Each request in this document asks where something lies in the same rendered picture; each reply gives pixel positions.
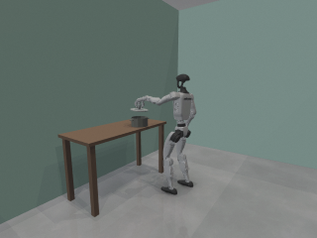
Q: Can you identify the left robot shin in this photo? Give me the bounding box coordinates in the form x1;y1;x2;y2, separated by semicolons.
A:
162;159;174;189

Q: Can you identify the table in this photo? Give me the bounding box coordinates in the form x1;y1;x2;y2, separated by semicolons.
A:
57;119;166;217

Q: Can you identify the pot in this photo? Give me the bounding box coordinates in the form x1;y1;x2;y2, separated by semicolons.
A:
130;116;149;128

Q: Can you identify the robot left forearm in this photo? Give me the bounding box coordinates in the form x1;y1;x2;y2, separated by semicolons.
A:
143;95;159;104

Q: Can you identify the right robot upper arm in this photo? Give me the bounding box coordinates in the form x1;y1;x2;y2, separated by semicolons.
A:
189;93;197;116

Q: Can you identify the lid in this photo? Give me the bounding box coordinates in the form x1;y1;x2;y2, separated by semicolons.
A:
130;108;149;112

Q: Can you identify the left robot upper arm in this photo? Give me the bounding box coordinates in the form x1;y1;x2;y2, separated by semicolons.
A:
156;91;180;106

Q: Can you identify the robot right forearm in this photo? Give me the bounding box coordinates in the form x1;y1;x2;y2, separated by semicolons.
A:
185;115;195;126

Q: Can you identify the robot head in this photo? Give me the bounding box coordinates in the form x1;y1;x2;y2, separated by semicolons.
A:
176;73;190;94

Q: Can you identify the left robot hand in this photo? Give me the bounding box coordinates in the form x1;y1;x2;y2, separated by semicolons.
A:
134;97;145;109

